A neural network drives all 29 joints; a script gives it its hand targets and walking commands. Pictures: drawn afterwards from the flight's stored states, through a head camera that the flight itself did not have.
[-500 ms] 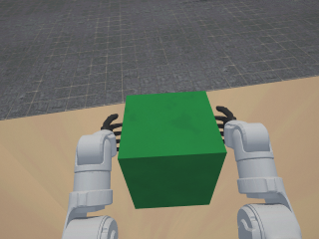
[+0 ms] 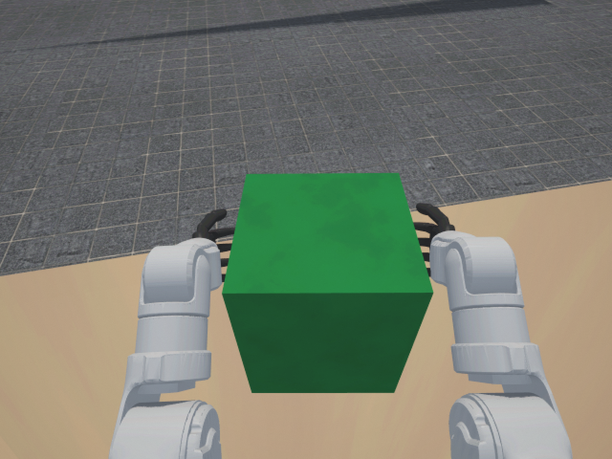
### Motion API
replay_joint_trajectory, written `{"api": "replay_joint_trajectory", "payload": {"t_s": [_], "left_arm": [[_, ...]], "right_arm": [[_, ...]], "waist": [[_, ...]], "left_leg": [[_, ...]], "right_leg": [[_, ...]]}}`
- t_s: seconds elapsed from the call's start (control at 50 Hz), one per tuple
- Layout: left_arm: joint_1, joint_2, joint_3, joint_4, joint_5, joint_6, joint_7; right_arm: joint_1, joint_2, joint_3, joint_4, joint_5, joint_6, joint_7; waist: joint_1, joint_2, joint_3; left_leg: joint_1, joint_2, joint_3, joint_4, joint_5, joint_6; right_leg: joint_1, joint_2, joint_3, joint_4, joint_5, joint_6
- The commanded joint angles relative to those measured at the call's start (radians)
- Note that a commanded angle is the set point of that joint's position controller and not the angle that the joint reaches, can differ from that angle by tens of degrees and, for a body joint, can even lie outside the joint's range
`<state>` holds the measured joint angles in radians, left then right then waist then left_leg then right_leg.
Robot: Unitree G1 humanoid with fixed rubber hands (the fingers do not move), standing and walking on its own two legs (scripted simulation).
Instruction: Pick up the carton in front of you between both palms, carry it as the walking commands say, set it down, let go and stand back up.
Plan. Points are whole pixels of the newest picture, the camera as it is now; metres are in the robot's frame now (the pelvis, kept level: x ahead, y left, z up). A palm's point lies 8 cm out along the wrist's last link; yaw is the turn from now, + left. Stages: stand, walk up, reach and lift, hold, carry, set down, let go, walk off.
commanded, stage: carry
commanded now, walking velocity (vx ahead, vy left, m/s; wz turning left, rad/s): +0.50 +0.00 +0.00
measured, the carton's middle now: (322, 286) +0.36 +0.00 +0.03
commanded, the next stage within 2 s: none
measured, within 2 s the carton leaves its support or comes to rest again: neither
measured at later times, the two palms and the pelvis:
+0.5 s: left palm (245, 141) +0.65 +0.13 +0.08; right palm (405, 134) +0.66 -0.17 +0.08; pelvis +0.30 -0.02 -0.03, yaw +1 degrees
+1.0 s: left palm (236, 78) +0.95 +0.17 +0.06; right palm (359, 71) +0.96 -0.13 +0.07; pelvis +0.59 +0.01 -0.07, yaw +0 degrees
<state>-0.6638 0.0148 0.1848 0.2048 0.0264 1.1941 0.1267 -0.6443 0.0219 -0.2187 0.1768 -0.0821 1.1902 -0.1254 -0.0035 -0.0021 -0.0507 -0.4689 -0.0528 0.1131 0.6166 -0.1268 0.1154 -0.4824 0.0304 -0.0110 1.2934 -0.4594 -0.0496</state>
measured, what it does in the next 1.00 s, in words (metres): goes down: right foot 0.03 m lower, then left foot 0.03 m lower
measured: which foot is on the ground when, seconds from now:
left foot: down 0.00-0.40, up 0.42-0.92, down 0.94-1.00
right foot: up 0.00-0.40, down 0.42-0.96, up 0.98-1.00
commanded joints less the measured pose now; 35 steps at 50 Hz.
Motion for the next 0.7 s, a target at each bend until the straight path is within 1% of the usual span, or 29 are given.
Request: {"api": "replay_joint_trajectory", "payload": {"t_s": [0.0,0.02,0.06,0.1,0.14,0.2,0.24,0.28,0.3,0.32,0.34,0.36,0.38,0.4,0.42,0.44,0.46,0.48,0.5,0.52,0.54,0.56,0.58,0.6,0.64,0.68], "left_arm": [[-0.759,-1.156,-0.605,-0.190,-0.399,-0.038,-0.219],[-0.740,-1.158,-0.608,-0.197,-0.394,-0.041,-0.210],[-0.699,-1.154,-0.611,-0.208,-0.378,-0.048,-0.195],[-0.670,-1.139,-0.616,-0.221,-0.361,-0.053,-0.184],[-0.662,-1.119,-0.626,-0.244,-0.348,-0.055,-0.177],[-0.664,-1.079,-0.640,-0.275,-0.339,-0.049,-0.170],[-0.639,-1.049,-0.638,-0.261,-0.325,-0.038,-0.170],[-0.612,-1.022,-0.626,-0.229,-0.306,-0.027,-0.176],[-0.606,-1.012,-0.618,-0.209,-0.298,-0.022,-0.181],[-0.600,-1.003,-0.608,-0.187,-0.292,-0.018,-0.187],[-0.592,-0.992,-0.595,-0.162,-0.286,-0.016,-0.192],[-0.577,-0.986,-0.580,-0.134,-0.281,-0.017,-0.197],[-0.569,-0.983,-0.561,-0.115,-0.275,-0.018,-0.205],[-0.549,-0.977,-0.535,-0.087,-0.271,-0.019,-0.214],[-0.580,-0.949,-0.518,-0.055,-0.258,-0.022,-0.217],[-0.545,-0.971,-0.504,-0.011,-0.272,-0.025,-0.223],[-0.575,-1.031,-0.527,-0.046,-0.307,-0.037,-0.234],[-0.671,-1.080,-0.556,-0.114,-0.344,-0.045,-0.242],[-0.752,-1.127,-0.588,-0.166,-0.385,-0.049,-0.247],[-0.806,-1.156,-0.614,-0.207,-0.418,-0.052,-0.248],[-0.822,-1.170,-0.633,-0.236,-0.441,-0.055,-0.248],[-0.816,-1.176,-0.643,-0.253,-0.456,-0.056,-0.248],[-0.801,-1.177,-0.648,-0.264,-0.464,-0.057,-0.248],[-0.782,-1.174,-0.651,-0.271,-0.469,-0.057,-0.249],[-0.745,-1.159,-0.657,-0.281,-0.473,-0.055,-0.251],[-0.729,-1.138,-0.663,-0.297,-0.473,-0.053,-0.254]], "right_arm": [[-0.822,1.129,0.651,-0.190,0.493,-0.034,0.247],[-0.820,1.137,0.660,-0.207,0.507,-0.037,0.246],[-0.795,1.139,0.668,-0.223,0.518,-0.039,0.247],[-0.766,1.131,0.676,-0.231,0.520,-0.042,0.249],[-0.752,1.117,0.685,-0.244,0.521,-0.044,0.251],[-0.742,1.084,0.696,-0.262,0.518,-0.039,0.253],[-0.701,1.061,0.692,-0.235,0.506,-0.031,0.255],[-0.665,1.043,0.683,-0.193,0.494,-0.026,0.259],[-0.658,1.039,0.680,-0.168,0.490,-0.025,0.262],[-0.658,1.039,0.677,-0.144,0.487,-0.025,0.264],[-0.660,1.042,0.673,-0.117,0.484,-0.026,0.267],[-0.665,1.048,0.670,-0.089,0.484,-0.027,0.269],[-0.666,1.050,0.665,-0.063,0.483,-0.031,0.271],[-0.687,1.052,0.655,-0.047,0.480,-0.033,0.273],[-0.701,1.089,0.645,-0.013,0.475,-0.026,0.271],[-0.702,1.095,0.626,-0.007,0.473,-0.024,0.264],[-0.739,1.099,0.637,-0.045,0.473,-0.030,0.260],[-0.782,1.120,0.634,-0.081,0.470,-0.039,0.251],[-0.801,1.130,0.633,-0.112,0.465,-0.046,0.240],[-0.799,1.136,0.634,-0.137,0.460,-0.050,0.228],[-0.784,1.138,0.636,-0.155,0.456,-0.053,0.216],[-0.758,1.136,0.638,-0.167,0.449,-0.055,0.206],[-0.729,1.129,0.639,-0.175,0.439,-0.057,0.196],[-0.704,1.121,0.642,-0.181,0.428,-0.058,0.188],[-0.667,1.102,0.650,-0.194,0.410,-0.059,0.176],[-0.658,1.082,0.661,-0.216,0.401,-0.058,0.170]], "waist": [[-0.015,0.061,-0.434],[-0.014,0.068,-0.441],[-0.029,0.082,-0.454],[-0.046,0.089,-0.456],[-0.058,0.097,-0.451],[-0.076,0.101,-0.422],[-0.097,0.096,-0.399],[-0.108,0.102,-0.373],[-0.106,0.111,-0.359],[-0.091,0.120,-0.351],[-0.059,0.133,-0.359],[-0.013,0.120,-0.384],[0.035,0.087,-0.427],[0.041,-0.040,-0.483],[0.050,-0.253,-0.553],[0.083,-0.252,-0.616],[0.077,-0.177,-0.546],[0.064,-0.083,-0.482],[0.046,-0.038,-0.429],[0.036,-0.032,-0.418],[0.031,-0.044,-0.417],[0.030,-0.059,-0.425],[0.035,-0.072,-0.437],[0.043,-0.081,-0.446],[0.059,-0.092,-0.455],[0.072,-0.100,-0.452]], "left_leg": [[0.467,0.308,-0.443,-0.224,0.151,0.106],[0.467,0.301,-0.415,-0.220,0.194,0.103],[0.516,0.290,-0.368,-0.199,0.328,0.103],[0.580,0.278,-0.334,-0.175,0.464,0.098],[0.629,0.264,-0.305,-0.155,0.562,0.087],[0.650,0.222,-0.250,-0.135,0.642,0.064],[0.673,0.189,-0.218,-0.114,0.673,0.051],[0.681,0.166,-0.192,-0.092,0.680,0.038],[0.663,0.165,-0.183,-0.080,0.665,0.031],[0.629,0.165,-0.167,-0.048,0.669,0.018],[0.592,0.167,-0.154,0.016,0.703,-0.001],[0.531,0.154,-0.112,0.126,0.690,-0.029],[0.389,0.131,-0.079,0.289,0.534,-0.051],[0.148,0.090,-0.068,0.465,0.000,-0.060],[-0.181,-0.032,-0.098,0.717,-0.520,-0.108],[-0.313,-0.015,-0.160,0.865,-0.513,-0.094],[-0.349,0.027,-0.165,0.838,-0.437,-0.068],[-0.332,0.051,-0.160,0.777,-0.364,-0.063],[-0.293,0.071,-0.157,0.701,-0.311,-0.071],[-0.234,0.086,-0.156,0.640,-0.283,-0.079],[-0.199,0.089,-0.142,0.597,-0.268,-0.086],[-0.196,0.093,-0.131,0.559,-0.251,-0.091],[-0.216,0.096,-0.124,0.525,-0.228,-0.096],[-0.249,0.100,-0.114,0.491,-0.201,-0.100],[-0.304,0.101,-0.096,0.425,-0.139,-0.105],[-0.343,0.098,-0.085,0.359,-0.062,-0.101]], "right_leg": [[-0.216,-0.069,0.035,-0.059,0.069,0.011],[-0.220,-0.072,0.025,-0.089,0.080,0.017],[-0.272,-0.078,0.008,-0.154,0.123,0.026],[-0.332,-0.079,-0.006,-0.220,0.178,0.028],[-0.371,-0.076,-0.016,-0.283,0.245,0.025],[-0.350,-0.055,-0.041,-0.430,0.377,0.013],[-0.311,-0.021,-0.077,-0.566,0.458,0.006],[-0.247,0.014,-0.116,-0.707,0.526,-0.007],[-0.191,0.020,-0.120,-0.769,0.566,-0.019],[-0.110,0.027,-0.122,-0.823,0.596,-0.036],[-0.004,0.035,-0.129,-0.855,0.603,-0.054],[0.156,0.032,-0.142,-0.910,0.650,-0.066],[0.376,-0.023,-0.100,-0.909,0.703,-0.071],[0.619,-0.212,0.090,-0.748,1.000,-0.075],[0.890,-0.436,0.453,-0.683,1.145,-0.236],[0.928,-0.456,0.599,-0.743,0.775,-0.333],[0.798,-0.374,0.560,-0.814,0.520,-0.291],[0.676,-0.331,0.478,-0.851,0.449,-0.242],[0.559,-0.309,0.409,-0.880,0.480,-0.215],[0.479,-0.294,0.366,-0.904,0.464,-0.201],[0.438,-0.276,0.330,-0.915,0.462,-0.191],[0.440,-0.265,0.300,-0.910,0.503,-0.189],[0.468,-0.260,0.278,-0.897,0.575,-0.190],[0.506,-0.257,0.256,-0.876,0.677,-0.188],[0.577,-0.247,0.218,-0.842,0.848,-0.173],[0.633,-0.233,0.196,-0.820,0.933,-0.153]]}}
